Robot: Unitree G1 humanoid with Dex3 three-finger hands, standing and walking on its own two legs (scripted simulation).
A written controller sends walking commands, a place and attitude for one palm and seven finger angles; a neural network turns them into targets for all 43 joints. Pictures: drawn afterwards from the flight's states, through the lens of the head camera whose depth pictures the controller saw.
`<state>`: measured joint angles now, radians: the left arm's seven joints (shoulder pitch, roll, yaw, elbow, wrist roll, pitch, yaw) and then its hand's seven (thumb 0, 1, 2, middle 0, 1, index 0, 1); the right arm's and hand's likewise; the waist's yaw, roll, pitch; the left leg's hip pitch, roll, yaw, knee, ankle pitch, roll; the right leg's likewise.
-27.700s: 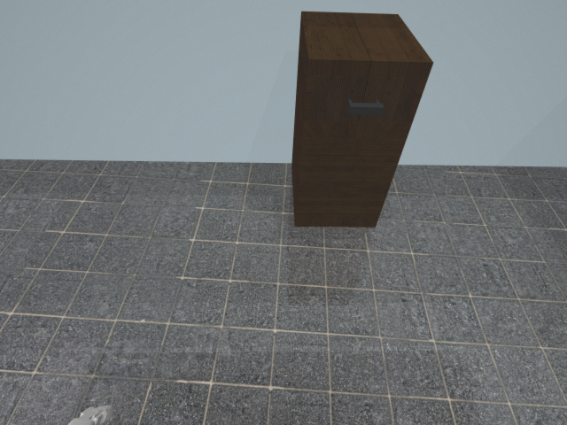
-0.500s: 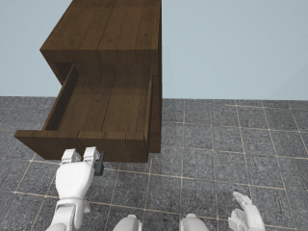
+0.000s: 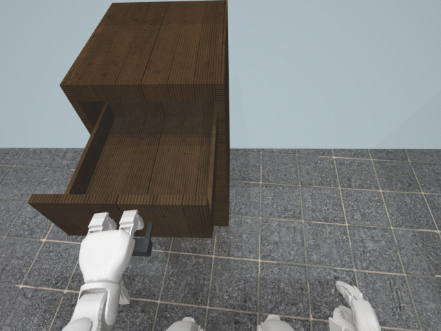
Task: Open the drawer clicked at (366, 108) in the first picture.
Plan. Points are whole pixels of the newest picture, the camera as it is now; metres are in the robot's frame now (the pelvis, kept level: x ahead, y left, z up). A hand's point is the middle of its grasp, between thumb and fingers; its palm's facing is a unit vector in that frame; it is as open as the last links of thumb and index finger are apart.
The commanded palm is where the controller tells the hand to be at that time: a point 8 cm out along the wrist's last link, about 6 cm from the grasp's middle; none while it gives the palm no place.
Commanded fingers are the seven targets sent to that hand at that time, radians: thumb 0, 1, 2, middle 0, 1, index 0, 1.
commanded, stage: lift the hand off the handle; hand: left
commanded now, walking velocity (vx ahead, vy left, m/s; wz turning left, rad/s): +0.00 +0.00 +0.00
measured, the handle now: (125, 236) +0.30 +0.22 -0.05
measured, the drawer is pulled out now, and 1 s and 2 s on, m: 0.29 0.28 0.28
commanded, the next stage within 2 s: draw the hand back to the body in 1.86 s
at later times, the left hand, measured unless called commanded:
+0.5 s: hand (112, 250) +0.26 +0.22 +0.00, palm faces +0.00 -0.08 -1.00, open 13.4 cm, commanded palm +0.24 +0.22 +0.06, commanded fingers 0.00 -0.50 0.30 -0.30 -1.20 -0.30 -1.20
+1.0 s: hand (105, 239) +0.26 +0.21 +0.05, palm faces +0.05 -0.09 -0.99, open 13.8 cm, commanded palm +0.23 +0.21 +0.10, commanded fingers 0.00 -0.50 0.30 -0.30 -1.20 -0.30 -1.20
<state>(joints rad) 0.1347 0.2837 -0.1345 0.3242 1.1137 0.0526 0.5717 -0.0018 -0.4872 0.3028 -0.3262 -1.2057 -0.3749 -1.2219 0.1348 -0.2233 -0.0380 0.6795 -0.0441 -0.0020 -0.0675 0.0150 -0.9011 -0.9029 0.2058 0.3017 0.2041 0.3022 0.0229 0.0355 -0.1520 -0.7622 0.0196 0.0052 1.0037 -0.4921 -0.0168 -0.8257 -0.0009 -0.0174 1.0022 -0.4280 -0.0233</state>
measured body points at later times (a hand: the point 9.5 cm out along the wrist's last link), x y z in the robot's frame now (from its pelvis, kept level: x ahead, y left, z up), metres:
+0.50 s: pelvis +0.02 +0.01 +0.02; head +0.06 -0.01 +0.47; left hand +0.25 +0.22 +0.05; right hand +0.22 -0.22 -0.09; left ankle +0.00 +0.13 -0.67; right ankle +0.03 -0.11 -0.67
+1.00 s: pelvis +0.02 +0.00 +0.04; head +0.05 -0.03 +0.49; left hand +0.25 +0.22 +0.10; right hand +0.23 -0.21 -0.07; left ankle +0.00 +0.13 -0.67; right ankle +0.03 -0.11 -0.67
